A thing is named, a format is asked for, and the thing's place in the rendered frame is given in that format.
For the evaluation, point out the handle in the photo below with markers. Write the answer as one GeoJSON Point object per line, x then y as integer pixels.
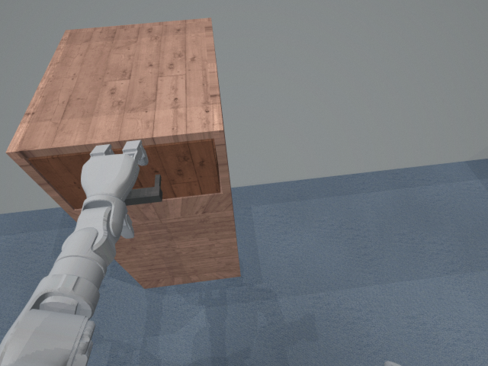
{"type": "Point", "coordinates": [145, 195]}

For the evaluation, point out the cabinet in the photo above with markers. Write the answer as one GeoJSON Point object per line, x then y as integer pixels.
{"type": "Point", "coordinates": [155, 82]}

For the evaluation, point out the left robot hand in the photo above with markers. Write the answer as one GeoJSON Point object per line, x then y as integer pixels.
{"type": "Point", "coordinates": [114, 174]}

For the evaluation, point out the drawer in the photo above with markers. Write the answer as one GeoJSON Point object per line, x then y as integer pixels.
{"type": "Point", "coordinates": [187, 168]}

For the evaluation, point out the left robot forearm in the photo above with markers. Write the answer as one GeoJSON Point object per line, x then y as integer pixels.
{"type": "Point", "coordinates": [72, 285]}

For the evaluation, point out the robot left upper arm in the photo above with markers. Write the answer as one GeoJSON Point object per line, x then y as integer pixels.
{"type": "Point", "coordinates": [47, 338]}

